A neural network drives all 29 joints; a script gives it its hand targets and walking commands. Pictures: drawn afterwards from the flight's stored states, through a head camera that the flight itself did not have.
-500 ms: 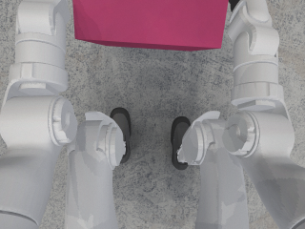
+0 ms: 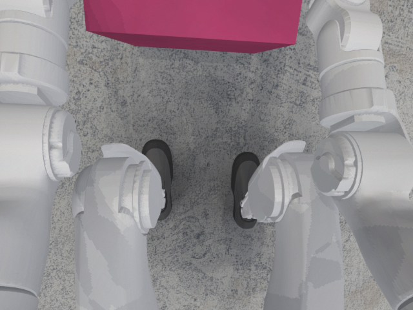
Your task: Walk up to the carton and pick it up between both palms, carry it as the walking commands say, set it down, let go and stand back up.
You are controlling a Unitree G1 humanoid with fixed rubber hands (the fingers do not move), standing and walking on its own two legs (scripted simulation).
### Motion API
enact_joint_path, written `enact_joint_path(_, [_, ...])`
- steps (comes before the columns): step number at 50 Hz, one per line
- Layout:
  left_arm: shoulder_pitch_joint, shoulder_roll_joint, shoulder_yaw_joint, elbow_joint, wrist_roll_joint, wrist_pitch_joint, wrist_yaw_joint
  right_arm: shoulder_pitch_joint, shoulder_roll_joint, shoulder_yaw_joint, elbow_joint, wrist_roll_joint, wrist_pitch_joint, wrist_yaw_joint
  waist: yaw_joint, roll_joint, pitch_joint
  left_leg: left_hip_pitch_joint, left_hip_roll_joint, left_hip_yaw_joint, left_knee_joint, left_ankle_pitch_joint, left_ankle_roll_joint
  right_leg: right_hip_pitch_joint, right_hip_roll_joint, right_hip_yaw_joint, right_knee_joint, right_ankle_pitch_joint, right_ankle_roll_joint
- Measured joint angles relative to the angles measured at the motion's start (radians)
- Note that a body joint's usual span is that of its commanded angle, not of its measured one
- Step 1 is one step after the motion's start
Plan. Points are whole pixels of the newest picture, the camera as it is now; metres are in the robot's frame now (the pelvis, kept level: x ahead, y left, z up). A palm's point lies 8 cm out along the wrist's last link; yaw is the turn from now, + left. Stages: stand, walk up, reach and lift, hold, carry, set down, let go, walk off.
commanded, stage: set down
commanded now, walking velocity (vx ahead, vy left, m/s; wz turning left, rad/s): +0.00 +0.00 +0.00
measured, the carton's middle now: out of the picture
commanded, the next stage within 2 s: none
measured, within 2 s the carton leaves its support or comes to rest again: rests again in 0.24 s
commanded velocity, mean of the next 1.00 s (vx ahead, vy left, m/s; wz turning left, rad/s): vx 0.00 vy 0.00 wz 0.00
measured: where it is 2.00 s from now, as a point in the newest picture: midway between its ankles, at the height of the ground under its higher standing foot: (202, 197)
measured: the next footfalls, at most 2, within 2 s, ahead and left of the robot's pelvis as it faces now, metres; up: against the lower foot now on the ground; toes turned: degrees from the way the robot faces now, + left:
none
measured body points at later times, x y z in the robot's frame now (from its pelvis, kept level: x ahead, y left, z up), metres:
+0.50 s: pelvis -0.01 +0.00 -0.01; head +0.37 +0.05 +0.23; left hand +0.57 +0.22 -0.18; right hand +0.57 -0.13 -0.17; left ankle +0.12 +0.11 -0.34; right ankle +0.10 -0.11 -0.34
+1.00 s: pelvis -0.01 +0.00 -0.02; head +0.37 +0.04 +0.21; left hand +0.57 +0.22 -0.18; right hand +0.57 -0.13 -0.18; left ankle +0.12 +0.11 -0.34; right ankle +0.10 -0.11 -0.34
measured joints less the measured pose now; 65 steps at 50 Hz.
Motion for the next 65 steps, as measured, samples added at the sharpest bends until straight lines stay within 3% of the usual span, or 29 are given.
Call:
enact_joint_path(21, [-0.067,0.015,-0.039,0.069,-0.024,-0.020,-0.019,-0.045,-0.034,0.009,0.065,0.016,-0.017,0.008,0.008,-0.006,0.065,0.006,-0.002,0.001,0.027,0.006,0.007,0.010,0.006,0.005,0.026,0.003,0.010])
enact_joint_path(48, [-0.083,0.014,0.080,0.035,0.046,-0.025,-0.111,-0.103,-0.067,-0.014,0.110,-0.002,-0.011,0.064,0.022,-0.015,0.139,0.023,0.012,-0.006,0.059,0.006,0.001,0.015,0.024,0.000,0.056,0.016,0.004])
enact_joint_path(65, [-0.082,0.010,0.136,0.013,0.084,-0.030,-0.138,-0.123,-0.071,-0.035,0.117,-0.035,-0.010,0.095,0.027,-0.019,0.181,0.049,0.015,-0.009,0.074,-0.005,0.003,0.042,0.031,-0.002,0.066,0.009,0.007])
